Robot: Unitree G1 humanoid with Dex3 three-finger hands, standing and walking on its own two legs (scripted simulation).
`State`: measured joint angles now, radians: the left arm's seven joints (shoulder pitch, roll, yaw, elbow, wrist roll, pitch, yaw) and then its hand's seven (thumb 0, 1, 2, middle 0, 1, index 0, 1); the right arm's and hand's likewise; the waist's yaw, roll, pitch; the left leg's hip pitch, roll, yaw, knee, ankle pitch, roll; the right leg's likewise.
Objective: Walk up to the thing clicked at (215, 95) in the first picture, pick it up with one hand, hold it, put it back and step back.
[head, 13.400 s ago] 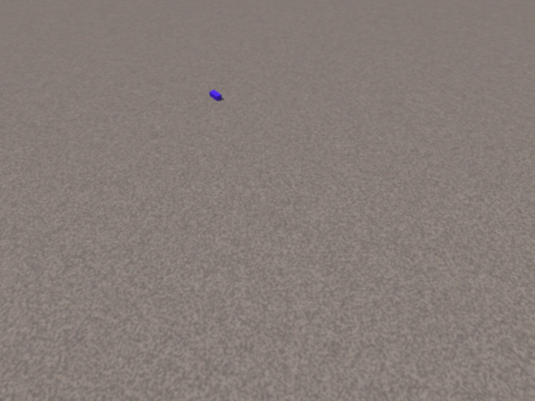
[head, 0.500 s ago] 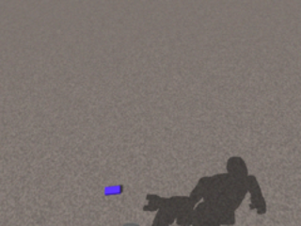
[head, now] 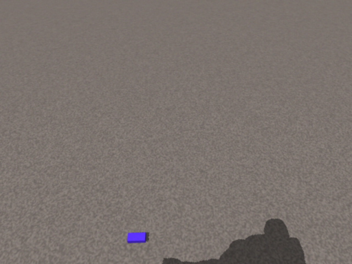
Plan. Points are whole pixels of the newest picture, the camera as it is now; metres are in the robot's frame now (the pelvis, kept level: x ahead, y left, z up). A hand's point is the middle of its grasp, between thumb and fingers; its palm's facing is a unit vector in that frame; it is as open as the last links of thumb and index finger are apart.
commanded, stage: walk up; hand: left
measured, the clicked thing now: (136, 237) +0.44 +0.24 -0.76
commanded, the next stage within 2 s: stand in 0.94 s
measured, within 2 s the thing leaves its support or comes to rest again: neither
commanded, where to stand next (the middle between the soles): +0.06 +0.01 m, yaw -1 degrees
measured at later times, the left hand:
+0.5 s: hand out of the picture +0.09 +0.25 -0.15, palm faces -0.03 -0.94 -0.35, open 7.4 cm
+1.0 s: hand out of the picture +0.10 +0.24 -0.15, palm faces -0.05 -0.94 -0.35, open 7.4 cm
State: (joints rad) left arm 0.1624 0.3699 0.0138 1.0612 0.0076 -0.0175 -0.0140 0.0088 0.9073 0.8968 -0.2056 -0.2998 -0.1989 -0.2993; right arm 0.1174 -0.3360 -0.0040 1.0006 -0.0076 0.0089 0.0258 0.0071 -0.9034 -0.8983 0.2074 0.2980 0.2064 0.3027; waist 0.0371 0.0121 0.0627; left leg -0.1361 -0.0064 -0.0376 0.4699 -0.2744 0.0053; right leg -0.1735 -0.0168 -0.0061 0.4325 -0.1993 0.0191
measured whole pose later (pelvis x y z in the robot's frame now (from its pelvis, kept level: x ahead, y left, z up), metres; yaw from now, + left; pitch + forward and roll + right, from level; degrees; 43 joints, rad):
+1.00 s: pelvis +0.01 -0.01 +0.01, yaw -1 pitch -3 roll +0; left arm 0.09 0.34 0.00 1.14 0.01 -0.02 -0.01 0.01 0.91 0.90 -0.21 -0.30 -0.20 -0.30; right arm 0.12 -0.35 -0.02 1.12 -0.01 0.01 0.01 0.01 -0.91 -0.90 0.21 0.30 0.20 0.30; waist 0.00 0.01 0.05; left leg -0.07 0.00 -0.01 0.32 -0.21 -0.01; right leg -0.14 -0.01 0.02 0.33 -0.15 0.01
